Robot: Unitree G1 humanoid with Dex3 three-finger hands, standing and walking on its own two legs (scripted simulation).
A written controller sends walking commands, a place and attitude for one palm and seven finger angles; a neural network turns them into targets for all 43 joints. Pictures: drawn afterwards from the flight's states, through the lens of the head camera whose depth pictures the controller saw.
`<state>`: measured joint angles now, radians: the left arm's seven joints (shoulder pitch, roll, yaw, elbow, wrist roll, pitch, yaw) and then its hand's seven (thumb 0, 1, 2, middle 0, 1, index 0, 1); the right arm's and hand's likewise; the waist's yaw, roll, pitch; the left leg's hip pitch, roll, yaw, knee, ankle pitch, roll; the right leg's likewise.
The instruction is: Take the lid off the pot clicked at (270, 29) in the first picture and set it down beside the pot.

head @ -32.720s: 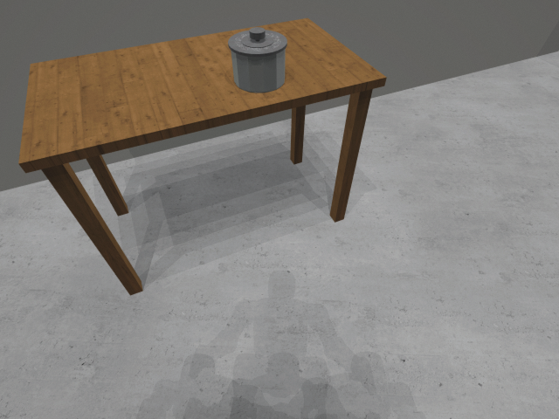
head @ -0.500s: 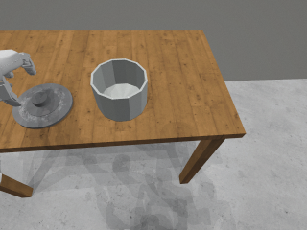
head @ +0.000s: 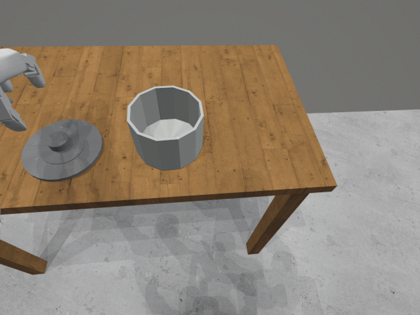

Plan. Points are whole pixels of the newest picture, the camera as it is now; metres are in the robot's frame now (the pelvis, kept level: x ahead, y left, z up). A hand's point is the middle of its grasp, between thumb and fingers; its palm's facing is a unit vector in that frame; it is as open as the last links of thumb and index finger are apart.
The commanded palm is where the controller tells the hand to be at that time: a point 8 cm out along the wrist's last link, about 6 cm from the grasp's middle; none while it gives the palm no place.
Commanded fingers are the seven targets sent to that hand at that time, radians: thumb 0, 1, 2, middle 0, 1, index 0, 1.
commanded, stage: draw the hand back to the body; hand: left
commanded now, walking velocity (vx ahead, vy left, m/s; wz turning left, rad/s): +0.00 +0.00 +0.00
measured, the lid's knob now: (58, 141) +0.48 +0.33 +0.00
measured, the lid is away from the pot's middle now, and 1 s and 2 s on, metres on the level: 0.24 0.24 0.24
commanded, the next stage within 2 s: none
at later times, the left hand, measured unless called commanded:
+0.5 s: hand (9, 122) +0.41 +0.33 +0.13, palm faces -0.34 -0.10 -0.94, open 11.0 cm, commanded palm +0.39 +0.32 +0.20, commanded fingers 0.00 0.02 0.59 -0.33 -0.90 -0.33 -0.90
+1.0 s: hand (43, 115) +0.38 +0.24 +0.18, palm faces +0.43 -0.85 -0.29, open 10.2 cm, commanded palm +0.32 +0.28 +0.20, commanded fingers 0.00 0.41 0.73 -0.27 -0.63 -0.27 -0.63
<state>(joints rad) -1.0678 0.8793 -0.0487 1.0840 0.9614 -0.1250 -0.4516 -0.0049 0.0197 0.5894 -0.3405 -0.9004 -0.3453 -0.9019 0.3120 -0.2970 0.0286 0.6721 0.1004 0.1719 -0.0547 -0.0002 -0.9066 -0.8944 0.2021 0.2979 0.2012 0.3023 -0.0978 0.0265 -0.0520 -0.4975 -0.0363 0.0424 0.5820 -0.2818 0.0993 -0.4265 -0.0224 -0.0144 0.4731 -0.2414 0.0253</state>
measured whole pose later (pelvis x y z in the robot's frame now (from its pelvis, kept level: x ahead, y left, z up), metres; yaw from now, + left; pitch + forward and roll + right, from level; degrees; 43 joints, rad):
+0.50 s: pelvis +0.00 -0.01 +0.00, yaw +1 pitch +9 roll -2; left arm -0.76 0.83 0.05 0.77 0.88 -0.12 -0.44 0.00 0.02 0.59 -0.34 -0.90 -0.35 -0.90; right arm 0.24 -0.28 0.02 0.61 0.09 0.21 -0.02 0.00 -0.91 -0.89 0.20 0.30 0.20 0.30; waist -0.06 0.05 -0.05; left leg -0.43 -0.05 0.03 0.53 -0.26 0.09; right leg -0.35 -0.03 -0.03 0.43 -0.23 0.03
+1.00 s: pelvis +0.02 -0.05 +0.01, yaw -1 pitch +0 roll -1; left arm -0.28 0.49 0.37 0.32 -0.06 -0.09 0.06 0.00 0.20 0.66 -0.31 -0.77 -0.31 -0.77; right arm 0.25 -0.28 0.03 0.66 0.05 -0.01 -0.05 0.00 -0.91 -0.89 0.20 0.30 0.20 0.30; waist -0.02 0.03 0.01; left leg -0.17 0.01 0.04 0.42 -0.27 0.02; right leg -0.12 0.03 -0.01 0.36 -0.24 -0.01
